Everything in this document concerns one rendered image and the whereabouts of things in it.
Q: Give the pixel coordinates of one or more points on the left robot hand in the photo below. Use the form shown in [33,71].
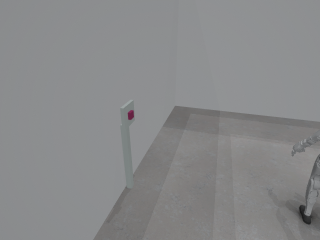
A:
[297,148]

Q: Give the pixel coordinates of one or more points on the button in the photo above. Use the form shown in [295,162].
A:
[130,114]

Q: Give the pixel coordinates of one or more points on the robot left foot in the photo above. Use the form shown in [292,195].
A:
[306,218]

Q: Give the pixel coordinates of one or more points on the panel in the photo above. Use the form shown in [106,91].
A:
[126,143]

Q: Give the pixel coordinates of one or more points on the robot left forearm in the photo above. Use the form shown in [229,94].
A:
[311,140]

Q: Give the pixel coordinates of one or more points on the robot left shin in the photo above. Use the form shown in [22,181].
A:
[310,197]

